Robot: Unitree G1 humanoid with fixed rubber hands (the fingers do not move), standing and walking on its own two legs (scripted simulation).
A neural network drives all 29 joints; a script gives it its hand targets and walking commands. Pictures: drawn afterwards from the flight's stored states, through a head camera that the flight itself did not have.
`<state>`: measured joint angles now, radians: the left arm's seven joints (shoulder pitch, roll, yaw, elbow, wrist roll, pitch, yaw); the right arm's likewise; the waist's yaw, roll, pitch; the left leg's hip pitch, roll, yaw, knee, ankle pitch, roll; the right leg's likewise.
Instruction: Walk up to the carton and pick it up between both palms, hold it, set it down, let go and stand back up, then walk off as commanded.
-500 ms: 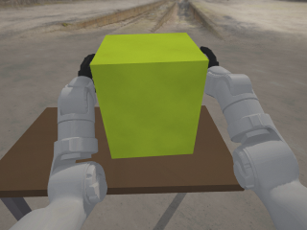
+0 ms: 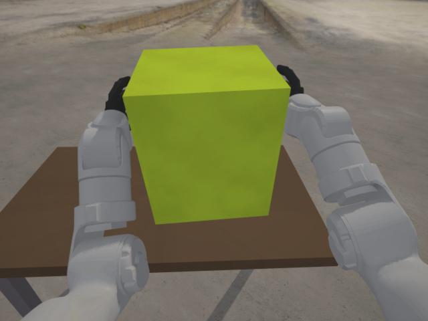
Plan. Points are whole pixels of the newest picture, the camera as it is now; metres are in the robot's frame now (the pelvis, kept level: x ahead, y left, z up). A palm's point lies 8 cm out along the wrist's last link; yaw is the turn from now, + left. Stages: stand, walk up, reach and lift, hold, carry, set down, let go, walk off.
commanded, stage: hold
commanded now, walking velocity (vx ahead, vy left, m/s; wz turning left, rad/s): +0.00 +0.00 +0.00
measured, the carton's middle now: (206, 133) +0.37 +0.01 +0.25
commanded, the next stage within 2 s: none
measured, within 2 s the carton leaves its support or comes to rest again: neither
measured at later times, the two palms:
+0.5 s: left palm (118, 114) +0.36 +0.16 +0.30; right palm (296, 102) +0.36 -0.14 +0.32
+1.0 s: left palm (114, 116) +0.36 +0.17 +0.29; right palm (291, 103) +0.36 -0.14 +0.31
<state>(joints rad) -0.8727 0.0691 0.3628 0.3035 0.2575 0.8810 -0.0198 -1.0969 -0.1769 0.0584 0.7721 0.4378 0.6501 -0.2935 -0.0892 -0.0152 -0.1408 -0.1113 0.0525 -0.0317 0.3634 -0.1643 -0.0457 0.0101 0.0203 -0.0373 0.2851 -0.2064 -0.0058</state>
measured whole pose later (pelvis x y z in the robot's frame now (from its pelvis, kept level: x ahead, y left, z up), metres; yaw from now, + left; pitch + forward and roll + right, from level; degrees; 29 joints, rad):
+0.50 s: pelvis +0.00 +0.00 +0.00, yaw +0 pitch -5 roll -1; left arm -0.90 0.07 0.38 0.34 0.25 0.86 -0.02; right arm -1.11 -0.18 0.05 0.78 0.42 0.65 -0.29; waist -0.08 -0.01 -0.16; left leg -0.11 0.05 -0.03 0.36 -0.16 -0.05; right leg 0.00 0.02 -0.03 0.29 -0.20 -0.01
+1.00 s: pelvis +0.00 +0.00 +0.00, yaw +0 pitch -5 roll -1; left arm -0.90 0.08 0.36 0.35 0.25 0.86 -0.01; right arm -1.12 -0.17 0.03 0.81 0.42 0.64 -0.29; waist -0.09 -0.02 -0.16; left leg -0.13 0.05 -0.04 0.36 -0.16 -0.05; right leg -0.01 0.02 -0.04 0.29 -0.21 -0.01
